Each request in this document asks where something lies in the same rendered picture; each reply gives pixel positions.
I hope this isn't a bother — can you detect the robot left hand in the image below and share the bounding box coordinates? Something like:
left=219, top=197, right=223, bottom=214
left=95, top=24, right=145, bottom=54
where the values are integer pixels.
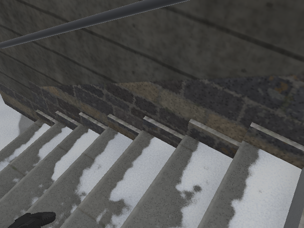
left=8, top=212, right=56, bottom=228

